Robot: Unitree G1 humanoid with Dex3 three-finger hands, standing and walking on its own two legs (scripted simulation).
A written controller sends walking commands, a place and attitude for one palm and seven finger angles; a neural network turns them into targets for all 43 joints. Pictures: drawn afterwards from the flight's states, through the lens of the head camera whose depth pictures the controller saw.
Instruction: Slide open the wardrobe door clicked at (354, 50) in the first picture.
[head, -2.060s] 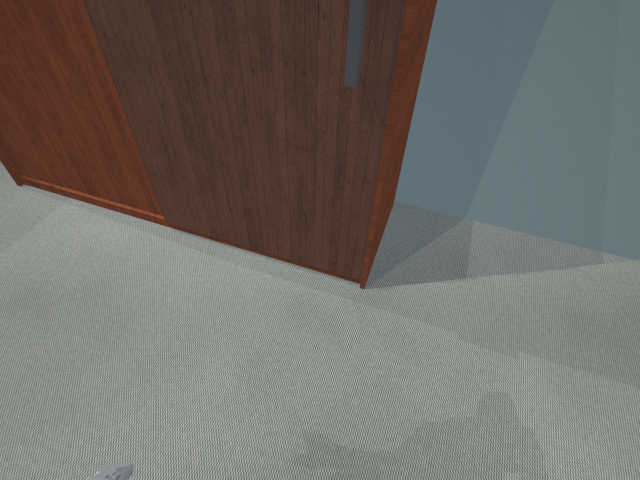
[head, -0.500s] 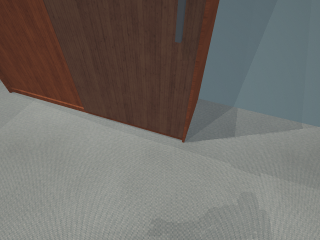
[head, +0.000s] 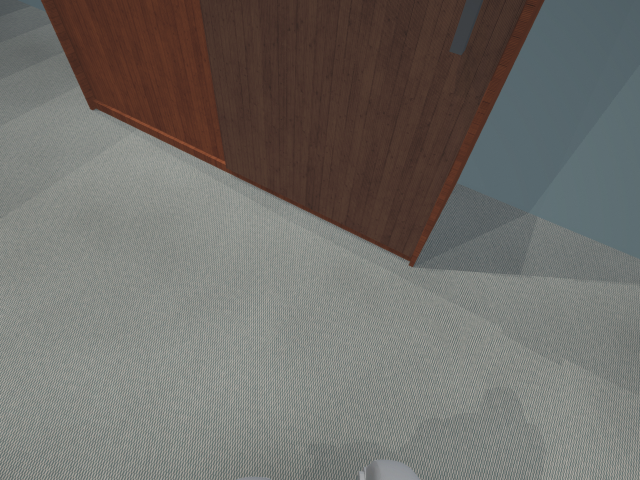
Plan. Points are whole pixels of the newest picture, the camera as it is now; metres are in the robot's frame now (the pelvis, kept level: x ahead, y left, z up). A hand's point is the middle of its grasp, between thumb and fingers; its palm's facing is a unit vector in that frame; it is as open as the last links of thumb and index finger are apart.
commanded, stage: walk to a spot facing it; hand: right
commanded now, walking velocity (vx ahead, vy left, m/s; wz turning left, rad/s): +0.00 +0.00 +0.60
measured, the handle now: out of the picture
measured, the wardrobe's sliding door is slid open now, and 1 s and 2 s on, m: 0.00 0.00 0.00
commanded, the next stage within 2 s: turn to face it in 1.70 s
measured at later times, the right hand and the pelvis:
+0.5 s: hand out of the picture +0.13 -0.26 -0.15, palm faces -0.20 +0.96 -0.20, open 7.4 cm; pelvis +0.02 -0.06 +0.02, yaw +16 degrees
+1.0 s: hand (328, 327) +0.38 -0.01 -0.17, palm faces -0.60 +0.78 -0.15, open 7.4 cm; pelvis +0.16 +0.04 -0.01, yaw +35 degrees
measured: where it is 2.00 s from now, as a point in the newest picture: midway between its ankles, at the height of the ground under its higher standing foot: (246, 402)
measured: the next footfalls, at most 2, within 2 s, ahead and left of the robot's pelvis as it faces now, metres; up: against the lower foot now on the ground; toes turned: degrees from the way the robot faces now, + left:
right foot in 0.38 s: +0.04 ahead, -0.15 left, +0.00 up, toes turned +13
left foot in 0.90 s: +0.21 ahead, +0.17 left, +0.00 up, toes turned +40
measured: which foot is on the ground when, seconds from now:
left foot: down 0.00-0.38, up 0.40-0.88, down 0.90-1.00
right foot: up 0.00-0.36, down 0.38-0.90, up 0.92-1.00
